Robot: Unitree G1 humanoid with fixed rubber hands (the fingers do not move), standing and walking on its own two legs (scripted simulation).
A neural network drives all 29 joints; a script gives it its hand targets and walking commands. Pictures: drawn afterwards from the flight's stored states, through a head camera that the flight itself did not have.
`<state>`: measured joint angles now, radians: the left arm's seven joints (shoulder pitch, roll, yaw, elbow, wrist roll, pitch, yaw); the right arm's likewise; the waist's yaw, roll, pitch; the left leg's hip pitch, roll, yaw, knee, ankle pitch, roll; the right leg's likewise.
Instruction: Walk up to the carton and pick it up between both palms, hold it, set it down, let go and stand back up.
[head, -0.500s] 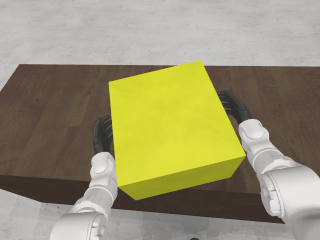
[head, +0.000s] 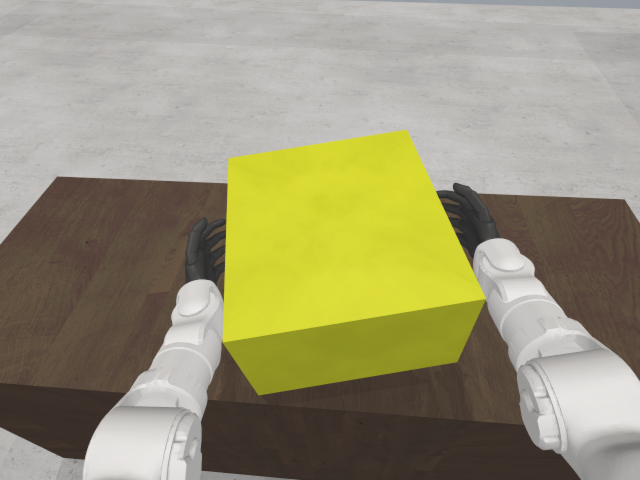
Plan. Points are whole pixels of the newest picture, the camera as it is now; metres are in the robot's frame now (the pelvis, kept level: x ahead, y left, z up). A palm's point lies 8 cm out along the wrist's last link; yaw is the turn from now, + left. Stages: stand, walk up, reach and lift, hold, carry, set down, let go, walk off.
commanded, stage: reach and lift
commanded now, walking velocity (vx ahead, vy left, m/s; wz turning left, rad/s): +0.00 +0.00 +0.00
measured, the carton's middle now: (336, 254) +0.44 +0.02 +0.03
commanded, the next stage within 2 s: hold in 1.96 s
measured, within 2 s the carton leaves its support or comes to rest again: neither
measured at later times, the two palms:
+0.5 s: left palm (178, 262) +0.34 +0.21 +0.12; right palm (492, 244) +0.38 -0.16 +0.12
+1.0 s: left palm (168, 223) +0.37 +0.21 +0.16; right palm (498, 226) +0.38 -0.16 +0.15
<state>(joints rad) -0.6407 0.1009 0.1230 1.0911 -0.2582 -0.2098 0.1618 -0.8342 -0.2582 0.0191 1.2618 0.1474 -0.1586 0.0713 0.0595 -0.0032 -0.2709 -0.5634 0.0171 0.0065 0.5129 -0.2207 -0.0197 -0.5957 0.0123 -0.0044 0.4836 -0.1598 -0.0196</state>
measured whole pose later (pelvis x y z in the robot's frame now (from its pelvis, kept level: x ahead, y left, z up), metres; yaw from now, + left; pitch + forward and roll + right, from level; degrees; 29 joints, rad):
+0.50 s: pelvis +0.00 +0.00 +0.01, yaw +1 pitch +4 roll +0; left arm -0.48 0.11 0.11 0.63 -0.09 0.21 0.17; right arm -0.60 -0.24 0.02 0.80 0.22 0.18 -0.02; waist 0.05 0.01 -0.19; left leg -0.28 0.01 0.00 0.40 -0.19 -0.01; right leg -0.31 0.01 -0.01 0.36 -0.13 -0.01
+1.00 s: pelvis +0.00 +0.01 +0.02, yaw +1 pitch +3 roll +0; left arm -0.59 0.13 0.19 0.61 -0.01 0.34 0.08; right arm -0.62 -0.20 -0.04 0.69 0.18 0.31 -0.07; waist 0.01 0.01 -0.19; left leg -0.23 0.00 0.00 0.35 -0.17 -0.01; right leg -0.25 0.00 -0.01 0.31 -0.11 0.00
